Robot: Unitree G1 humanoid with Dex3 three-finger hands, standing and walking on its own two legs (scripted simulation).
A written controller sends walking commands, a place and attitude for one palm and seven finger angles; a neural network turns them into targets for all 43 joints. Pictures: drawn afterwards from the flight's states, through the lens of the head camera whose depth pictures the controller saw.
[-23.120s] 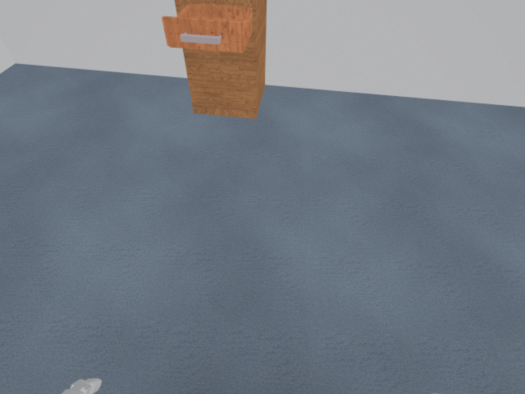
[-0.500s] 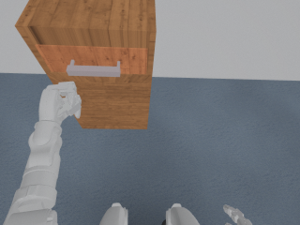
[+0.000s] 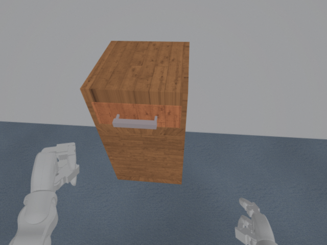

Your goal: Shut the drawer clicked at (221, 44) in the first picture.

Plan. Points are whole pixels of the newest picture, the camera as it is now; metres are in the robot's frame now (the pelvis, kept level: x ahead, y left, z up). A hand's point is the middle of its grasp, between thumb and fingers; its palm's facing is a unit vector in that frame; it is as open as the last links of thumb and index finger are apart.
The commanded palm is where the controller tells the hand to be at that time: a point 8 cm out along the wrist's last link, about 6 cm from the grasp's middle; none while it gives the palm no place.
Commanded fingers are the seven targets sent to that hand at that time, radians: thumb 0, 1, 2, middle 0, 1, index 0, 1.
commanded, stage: draw the hand back to the body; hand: left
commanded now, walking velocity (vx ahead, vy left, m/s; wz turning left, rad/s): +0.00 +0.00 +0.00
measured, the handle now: (135, 120) +0.63 +0.19 -0.14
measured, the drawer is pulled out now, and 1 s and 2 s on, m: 0.00 0.00 0.00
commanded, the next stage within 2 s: step back with the hand held close in 0.44 s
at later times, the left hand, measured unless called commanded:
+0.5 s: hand (38, 191) +0.17 +0.23 +0.16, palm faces +0.43 -0.81 -0.39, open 3.3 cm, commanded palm +0.12 +0.27 +0.18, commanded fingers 0.00 0.90 0.90 -1.40 -1.60 -1.40 -1.60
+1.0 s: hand (21, 203) +0.15 +0.25 +0.16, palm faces +0.32 -0.80 -0.51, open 3.3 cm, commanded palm +0.09 +0.29 +0.18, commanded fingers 0.00 0.90 0.90 -1.40 -1.60 -1.40 -1.60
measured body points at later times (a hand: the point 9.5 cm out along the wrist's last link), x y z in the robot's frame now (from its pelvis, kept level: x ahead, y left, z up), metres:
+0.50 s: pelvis -0.01 -0.01 +0.00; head -0.03 -0.04 +0.45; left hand +0.14 +0.27 +0.18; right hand +0.19 -0.23 -0.08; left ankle -0.02 +0.11 -0.73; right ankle -0.03 -0.12 -0.73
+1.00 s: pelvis -0.04 +0.01 +0.01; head -0.01 +0.00 +0.45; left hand +0.13 +0.29 +0.19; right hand +0.14 -0.24 -0.09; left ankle -0.02 +0.11 -0.73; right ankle -0.03 -0.12 -0.73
